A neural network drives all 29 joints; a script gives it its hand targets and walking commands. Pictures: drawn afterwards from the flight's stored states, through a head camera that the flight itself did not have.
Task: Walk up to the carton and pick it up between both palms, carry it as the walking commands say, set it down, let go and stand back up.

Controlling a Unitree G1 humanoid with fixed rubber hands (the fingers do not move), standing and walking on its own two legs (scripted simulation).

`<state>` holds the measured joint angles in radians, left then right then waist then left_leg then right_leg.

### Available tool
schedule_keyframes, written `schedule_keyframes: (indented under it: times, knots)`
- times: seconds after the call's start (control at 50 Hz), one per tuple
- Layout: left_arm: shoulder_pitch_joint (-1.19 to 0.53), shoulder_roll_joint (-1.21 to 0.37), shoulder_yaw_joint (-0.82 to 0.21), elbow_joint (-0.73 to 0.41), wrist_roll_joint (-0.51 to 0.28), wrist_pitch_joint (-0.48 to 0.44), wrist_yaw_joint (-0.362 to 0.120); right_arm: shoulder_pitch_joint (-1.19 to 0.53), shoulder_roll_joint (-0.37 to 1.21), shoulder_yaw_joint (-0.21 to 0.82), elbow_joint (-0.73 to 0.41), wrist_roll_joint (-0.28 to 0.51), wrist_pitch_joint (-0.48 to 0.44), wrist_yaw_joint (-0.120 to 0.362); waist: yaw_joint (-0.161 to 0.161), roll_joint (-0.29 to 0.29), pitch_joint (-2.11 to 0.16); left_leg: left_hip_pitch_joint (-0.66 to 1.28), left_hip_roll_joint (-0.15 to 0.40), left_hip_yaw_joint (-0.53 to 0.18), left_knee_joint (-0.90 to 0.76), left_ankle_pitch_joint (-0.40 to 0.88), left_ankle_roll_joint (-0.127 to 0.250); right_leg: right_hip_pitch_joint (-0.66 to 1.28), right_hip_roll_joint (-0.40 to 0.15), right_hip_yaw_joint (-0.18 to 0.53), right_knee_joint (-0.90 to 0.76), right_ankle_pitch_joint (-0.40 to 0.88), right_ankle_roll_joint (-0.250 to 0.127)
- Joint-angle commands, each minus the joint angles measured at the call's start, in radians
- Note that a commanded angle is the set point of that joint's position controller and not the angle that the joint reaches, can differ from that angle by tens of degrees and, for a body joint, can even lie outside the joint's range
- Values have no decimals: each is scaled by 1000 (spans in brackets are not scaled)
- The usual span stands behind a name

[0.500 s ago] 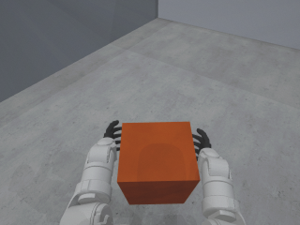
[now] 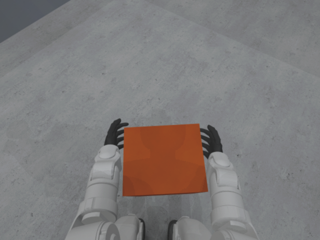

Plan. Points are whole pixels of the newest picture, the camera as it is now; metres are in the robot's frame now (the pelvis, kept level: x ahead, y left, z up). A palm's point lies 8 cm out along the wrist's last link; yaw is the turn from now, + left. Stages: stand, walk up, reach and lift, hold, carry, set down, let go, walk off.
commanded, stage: set down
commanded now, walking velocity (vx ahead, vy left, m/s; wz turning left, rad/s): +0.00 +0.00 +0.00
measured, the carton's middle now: (163, 166) +0.30 +0.00 -0.11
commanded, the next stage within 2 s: none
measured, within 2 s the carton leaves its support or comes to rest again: neither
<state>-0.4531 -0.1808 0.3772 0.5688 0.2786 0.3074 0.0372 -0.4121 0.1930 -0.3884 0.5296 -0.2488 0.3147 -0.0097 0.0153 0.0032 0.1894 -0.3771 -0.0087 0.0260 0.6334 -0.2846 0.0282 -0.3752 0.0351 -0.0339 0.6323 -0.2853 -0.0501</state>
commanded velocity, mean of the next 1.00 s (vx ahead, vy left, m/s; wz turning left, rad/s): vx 0.00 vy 0.00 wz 0.00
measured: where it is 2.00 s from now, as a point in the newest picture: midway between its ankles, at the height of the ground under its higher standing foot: outside the picture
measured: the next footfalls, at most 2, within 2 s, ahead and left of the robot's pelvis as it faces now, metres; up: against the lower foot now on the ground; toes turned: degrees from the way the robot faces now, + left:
none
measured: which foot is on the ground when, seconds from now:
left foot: down 0.00-1.00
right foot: down 0.00-1.00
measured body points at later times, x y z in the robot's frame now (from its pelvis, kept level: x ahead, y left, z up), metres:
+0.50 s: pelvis -0.04 +0.00 -0.03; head +0.18 -0.02 +0.36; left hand +0.28 +0.13 -0.16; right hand +0.28 -0.16 -0.17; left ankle +0.03 +0.11 -0.72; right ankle +0.03 -0.09 -0.72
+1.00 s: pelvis -0.05 +0.00 -0.08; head +0.24 -0.02 +0.26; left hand +0.35 +0.13 -0.24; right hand +0.33 -0.15 -0.26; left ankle +0.03 +0.11 -0.72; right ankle +0.03 -0.09 -0.72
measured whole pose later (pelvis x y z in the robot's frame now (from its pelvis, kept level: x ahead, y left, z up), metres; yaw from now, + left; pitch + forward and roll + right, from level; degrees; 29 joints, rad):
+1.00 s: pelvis -0.05 +0.00 -0.08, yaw +0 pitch +23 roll +0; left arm -0.74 -0.05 0.17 0.76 0.06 -0.06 0.25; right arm -0.69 -0.11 -0.07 0.78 0.02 -0.05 -0.18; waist 0.02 0.04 0.32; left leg -1.14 -0.01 0.02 1.11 -0.37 0.03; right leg -1.14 0.04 -0.03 1.11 -0.37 -0.05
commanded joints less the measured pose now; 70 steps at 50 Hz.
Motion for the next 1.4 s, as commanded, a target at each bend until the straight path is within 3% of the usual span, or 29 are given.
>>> schedule_keyframes:
  times: [0.0, 0.1, 0.16, 0.18, 0.24, 0.26, 0.28, 0.3, 0.38, 0.44, 0.5, 0.58, 0.6, 0.64, 0.66, 0.7, 0.72, 0.74, 0.82, 0.86, 0.96, 1.02, 1.04, 1.08, 1.2, 1.24, 1.26, 1.3, 1.38]
  knots:
    - [-285, -919, -561, 6, -56, -105, -161, -320, 728, 486, -5, 9, -134, 175, -88, 89, -729, 33, -83, -195, 31, 627, -10, 34, 58, 204, 48, 642, -11]
    - [-204, -762, -578, 41, -78, -242, -103, -281, 557, 541, 4, 39, -266, 117, -103, -5, -759, -64, -72, -199, 103, 573, 19, -18, 62, 184, 107, 615, 19]
    - [-155, -568, -521, 23, -64, -346, -44, -266, 483, 576, 47, 70, -351, 59, 10, -40, -800, -143, -97, -178, 164, 547, 4, -11, 46, 206, 154, 719, 41]
    - [-183, -536, -588, -5, -103, -367, -25, -263, 343, 515, 31, 72, -382, 30, -84, -35, -805, -134, -86, -185, 159, 572, 18, -87, 69, 165, 163, 606, 42]
    - [-84, -227, -465, 1, -74, -423, 69, -167, 105, 475, 75, 78, -442, -65, -21, -17, -783, -129, -99, -138, 184, 505, -5, -150, 67, 152, 152, 532, 39]
    - [-187, -191, -539, -84, -131, -445, 95, -206, 78, 464, 46, 88, -462, -86, -80, -53, -823, -113, -104, -153, 181, 461, 2, -123, 79, 143, 158, 509, 41]
    - [-162, -23, -425, -73, -146, -467, 126, -219, -43, 493, 31, 164, -473, -126, 15, -58, -786, -161, -105, -118, 184, 408, 12, -98, 70, 148, 189, 458, 42]
    - [-199, -46, -472, -50, -157, -460, 144, -220, -24, 476, 56, 149, -473, -140, -45, -81, -716, -166, -103, -127, 174, 321, 23, -132, 67, 158, 150, 389, 49]
    - [-190, 44, -365, -25, -179, -444, 168, -355, -77, 513, 11, 291, -452, -187, 57, -51, -711, -210, -92, -73, 174, 158, 31, -58, 58, 155, 106, 195, 40]
    - [-347, 35, -382, -38, -220, -458, 169, -428, -114, 467, 1, 274, -454, -196, -40, -63, -621, -278, -96, -76, 213, 80, 42, -142, 67, 140, 139, 82, 35]
    - [-483, 37, -406, -91, -260, -467, 166, -502, -70, 520, 22, 326, -447, -199, 7, -50, -675, -284, -83, -82, 223, 92, 42, -181, 61, 162, 178, 108, 32]
    - [-445, 60, -330, 2, -263, -433, 183, -434, -213, 379, 173, 242, -417, -200, -85, -16, -648, -353, -80, -86, 235, -4, 22, -267, 77, 119, 237, 8, 3]
    - [-446, 69, -329, 16, -262, -431, 180, -497, -185, 400, 165, 289, -410, -199, -16, 13, -731, -325, -73, -83, 251, -16, 18, -242, 52, 146, 230, -17, 1]
    - [-571, -16, -451, -47, -336, -436, 175, -559, -167, 446, 112, 313, -413, -182, -97, 16, -694, -360, -79, -100, 257, 2, 23, -308, 71, 123, 271, 40, -6]
    - [-520, 14, -358, 42, -317, -426, 182, -501, -171, 418, 269, 281, -392, -184, -41, 13, -657, -397, -87, -91, 266, -18, 16, -334, 60, 144, 261, -15, -9]
    - [-451, 36, -322, 67, -277, -421, 190, -538, -207, 413, 178, 290, -404, -178, -2, -5, -764, -365, -82, -103, 274, 25, 16, -370, 73, 113, 315, 41, 9]
    - [-477, 21, -300, 136, -254, -405, 196, -565, -241, 332, 177, 251, -411, -180, -61, -7, -696, -357, -79, -132, 292, 17, 18, -485, 78, 109, 329, 2, 10]
    - [-498, 10, -327, 102, -264, -408, 200, -592, -208, 420, 208, 312, -400, -167, -6, 15, -794, -326, -75, -125, 307, 31, 16, -452, 67, 142, 315, 12, -8]
    - [-512, -36, -361, 113, -259, -416, 209, -671, -155, 442, 113, 337, -418, -162, 13, -63, -946, -428, -94, -115, 379, 84, 25, -420, 76, 154, 370, 85, 23]
    - [-641, -18, -411, 2, -307, -422, 213, -710, -162, 460, 23, 377, -417, -177, -34, -45, -1151, -428, -92, -117, 430, 189, 24, -340, 81, 157, 429, 223, 24]
    - [-560, -21, -410, -9, -311, -409, 229, -641, -206, 433, -9, 344, -421, -192, -31, -35, -1215, -447, -122, -132, 500, 408, 20, -405, 92, 139, 519, 442, 27]
    - [-503, -50, -352, 116, -296, -397, 210, -679, -110, 491, 35, 362, -415, -180, 21, -79, -985, -658, -114, -120, 491, 183, 29, -463, 74, 176, 495, 296, 46]
    - [-591, -62, -405, 63, -312, -407, 204, -685, -87, 486, 79, 370, -413, -168, -24, -61, -963, -633, -107, -135, 496, 153, 30, -533, 75, 163, 499, 216, 37]
    - [-565, -79, -350, 86, -300, -421, 196, -680, -88, 484, 121, 351, -411, -162, 33, -60, -924, -741, -129, -110, 533, 225, 12, -560, 81, 188, 528, 287, 29]
    - [-649, -35, -312, 89, -275, -412, 201, -688, -116, 389, 258, 316, -399, -166, -25, -49, -931, -791, -132, -122, 601, 156, 10, -695, 90, 164, 603, 180, 36]
    - [-644, -25, -306, 30, -270, -420, 205, -763, -85, 467, 131, 360, -407, -166, 51, -73, -1055, -744, -129, -96, 621, 190, 15, -648, 90, 176, 590, 178, 48]
    - [-729, -52, -363, -29, -333, -425, 201, -771, -89, 439, 117, 357, -409, -171, -12, -101, -1184, -722, -144, -107, 647, 246, 7, -608, 98, 136, 640, 250, 39]
    - [-704, -49, -369, -7, -314, -404, 210, -861, -95, 491, -23, 391, -407, -186, 43, -103, -1299, -759, -149, -92, 681, 311, 10, -507, 93, 164, 664, 431, 49]
    - [-786, -39, -454, -93, -356, -395, 215, -895, -65, 518, -76, 445, -386, -189, 26, -78, -1413, -751, -159, -80, 709, 336, 28, -443, 103, 169, 696, 493, 45]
